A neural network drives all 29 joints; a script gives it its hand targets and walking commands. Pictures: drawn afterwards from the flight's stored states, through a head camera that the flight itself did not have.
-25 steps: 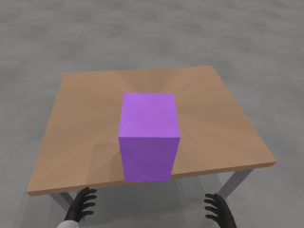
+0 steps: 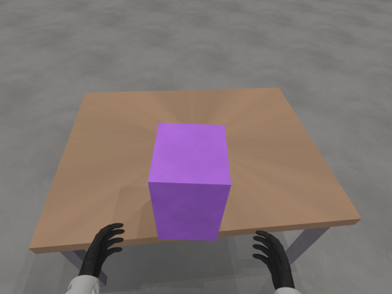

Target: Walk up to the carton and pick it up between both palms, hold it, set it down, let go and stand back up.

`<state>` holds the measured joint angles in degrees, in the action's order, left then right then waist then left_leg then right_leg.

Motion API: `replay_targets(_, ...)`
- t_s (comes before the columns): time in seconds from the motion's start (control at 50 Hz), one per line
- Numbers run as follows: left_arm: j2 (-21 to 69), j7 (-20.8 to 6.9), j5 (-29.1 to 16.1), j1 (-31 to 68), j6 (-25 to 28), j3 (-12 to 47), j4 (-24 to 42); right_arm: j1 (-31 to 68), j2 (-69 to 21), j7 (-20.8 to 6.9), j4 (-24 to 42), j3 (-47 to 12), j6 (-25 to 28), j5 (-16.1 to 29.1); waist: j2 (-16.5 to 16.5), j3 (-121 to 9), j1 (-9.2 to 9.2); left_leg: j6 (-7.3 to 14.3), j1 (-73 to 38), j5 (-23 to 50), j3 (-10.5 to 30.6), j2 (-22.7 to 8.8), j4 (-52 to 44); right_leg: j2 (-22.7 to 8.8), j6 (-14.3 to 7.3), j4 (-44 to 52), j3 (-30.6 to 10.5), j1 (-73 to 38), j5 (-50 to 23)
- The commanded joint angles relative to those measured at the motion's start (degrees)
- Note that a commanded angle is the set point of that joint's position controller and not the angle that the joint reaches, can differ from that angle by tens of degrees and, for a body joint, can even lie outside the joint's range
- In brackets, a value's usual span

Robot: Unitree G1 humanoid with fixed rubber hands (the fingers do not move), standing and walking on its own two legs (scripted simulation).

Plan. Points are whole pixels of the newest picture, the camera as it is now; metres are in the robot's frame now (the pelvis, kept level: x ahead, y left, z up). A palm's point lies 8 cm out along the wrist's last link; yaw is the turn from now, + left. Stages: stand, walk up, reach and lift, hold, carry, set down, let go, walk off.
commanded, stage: reach and lift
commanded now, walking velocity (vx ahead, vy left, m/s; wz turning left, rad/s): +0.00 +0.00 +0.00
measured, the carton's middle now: (189, 185) +0.40 +0.05 -0.06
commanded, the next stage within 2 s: none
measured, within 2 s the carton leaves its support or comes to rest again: neither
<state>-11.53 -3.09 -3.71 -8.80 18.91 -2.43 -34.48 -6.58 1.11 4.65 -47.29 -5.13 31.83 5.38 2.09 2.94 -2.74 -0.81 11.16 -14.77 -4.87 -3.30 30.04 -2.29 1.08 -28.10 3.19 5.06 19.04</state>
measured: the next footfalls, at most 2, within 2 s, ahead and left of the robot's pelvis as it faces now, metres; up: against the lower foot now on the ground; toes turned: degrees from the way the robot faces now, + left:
none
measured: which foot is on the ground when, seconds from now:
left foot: down 0.00-1.00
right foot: down 0.00-1.00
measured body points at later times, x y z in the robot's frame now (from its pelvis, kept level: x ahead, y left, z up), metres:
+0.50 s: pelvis +0.00 -0.01 +0.00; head +0.00 +0.02 +0.45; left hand +0.25 +0.23 -0.02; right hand +0.27 -0.14 -0.02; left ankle +0.02 +0.12 -0.74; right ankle -0.04 -0.13 -0.74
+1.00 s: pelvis +0.00 +0.00 +0.01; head +0.00 +0.02 +0.46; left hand +0.32 +0.23 +0.05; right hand +0.34 -0.12 +0.05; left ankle +0.02 +0.12 -0.74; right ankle -0.04 -0.13 -0.74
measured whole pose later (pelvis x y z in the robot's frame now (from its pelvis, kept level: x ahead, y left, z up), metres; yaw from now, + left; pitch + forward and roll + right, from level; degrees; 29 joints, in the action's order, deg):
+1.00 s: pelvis +0.00 +0.00 +0.01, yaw +0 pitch -2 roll -1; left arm -11.8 -2.5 -5.2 16.9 -3.0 -7.2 -27.9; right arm 18.7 2.3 13.7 -38.7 -5.7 11.1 11.4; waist 2.5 2.3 -3.7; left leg -1.1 11.9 -11.6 -5.0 -3.9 25.3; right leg -1.3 0.8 -22.7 3.0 5.8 15.4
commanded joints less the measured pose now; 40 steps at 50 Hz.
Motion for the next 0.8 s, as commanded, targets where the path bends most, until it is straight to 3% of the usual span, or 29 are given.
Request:
replay_targets(0.0, -5.79, -0.80, -0.48, 6.21, 3.10, -2.87, 6.37, 6.08, 1.41, 0.83, 7.48, -0.75, 3.56, 0.55, -2.98, -6.59, 0.09, -1.28, -7.20, 18.62, 0.61, 4.42, -0.85, 2.80, -1.86, 6.19, -3.33, 7.15, -9.25)
replay_targets(0.12, -5.96, -1.10, -1.41, 8.00, 5.63, -2.29, 8.14, 7.32, 0.40, 1.57, 7.96, -2.60, 5.92, 1.82, -4.87, -7.31, -0.03, -1.91, -5.89, 18.95, 0.47, 4.64, 0.57, 2.62, -1.80, 4.28, -3.31, 7.44, -11.31)
replay_targets(0.14, -6.19, -1.10, -1.90, 10.01, 5.86, -2.18, 8.57, 8.82, 0.27, 1.68, 8.11, -2.46, 6.19, 2.30, -4.74, -7.73, 0.75, -1.65, -6.01, 18.81, 0.59, 4.58, 0.96, 2.62, -1.68, 4.06, -3.46, 8.31, -10.98)
replay_targets(0.18, -6.06, -1.60, -1.62, 9.87, 5.48, -2.44, 5.88, 9.54, 0.08, 2.22, 6.35, -2.74, 5.90, 2.23, -3.82, -5.99, 0.67, -1.55, -5.41, 16.92, 0.49, 4.52, 0.91, 2.52, -1.75, 4.40, -3.50, 8.82, -9.60)
replay_targets(0.28, -7.03, -0.62, -2.34, 14.94, 3.63, -2.48, 9.17, 15.43, 1.47, 3.33, 9.56, -1.78, 4.64, 2.45, -4.70, -9.82, 0.16, -1.87, -5.56, 16.78, 0.16, 4.45, 1.10, 2.89, -1.69, 3.94, -2.84, 8.96, -8.26)
replay_targets(0.38, -7.12, -1.03, -2.52, 17.65, 0.56, -3.14, 8.57, 17.88, 0.90, 4.37, 9.37, -2.09, 1.45, 2.97, -3.36, -10.76, 0.09, -1.31, -5.45, 16.88, 0.24, 4.41, 0.31, 2.55, -1.30, 3.86, -3.02, 7.99, -10.44)
replay_targets(0.44, -6.97, -0.86, -2.60, 21.11, -0.73, -3.25, 9.33, 21.52, 1.58, 4.61, 10.58, -1.86, -0.53, 3.52, -4.99, -13.26, -0.19, -1.80, -6.92, 18.45, 0.19, 4.12, 0.02, 2.76, -1.28, 4.36, -2.58, 8.11, -10.66)
replay_targets(0.58, -5.89, -1.14, -1.32, 23.80, -5.70, -4.44, 10.72, 24.93, 1.84, 5.92, 11.05, -2.85, -5.05, 5.30, -5.30, -15.08, -0.63, -2.04, -11.41, 25.41, 0.75, 3.69, -0.42, 3.04, -1.28, 6.36, -2.33, 7.66, -14.57)
replay_targets(0.68, -6.23, -1.28, -1.45, 29.71, -10.12, -4.62, 12.79, 30.08, 2.99, 7.07, 12.96, -2.22, -9.18, 5.67, -4.65, -14.04, 0.19, -1.75, -11.34, 22.69, 0.64, 3.50, -2.51, 3.21, -1.12, 8.52, -1.95, 7.84, -11.48)
replay_targets(0.74, -6.45, -0.64, -0.83, 32.56, -12.62, -5.32, 13.76, 32.86, 3.48, 7.56, 14.58, -0.81, -11.84, 5.52, -5.58, -14.82, -0.79, -1.61, -11.48, 21.78, 0.33, 3.40, -3.60, 3.20, -0.88, 8.99, -1.77, 7.39, -9.97)
replay_targets(0.78, -6.20, -0.46, -0.66, 34.33, -14.23, -5.14, 14.00, 34.70, 3.55, 7.70, 15.49, -0.62, -13.26, 5.46, -5.83, -15.77, -0.45, -1.85, -12.22, 22.85, 0.13, 3.26, -3.80, 3.31, -1.04, 9.43, -1.68, 7.54, -10.14)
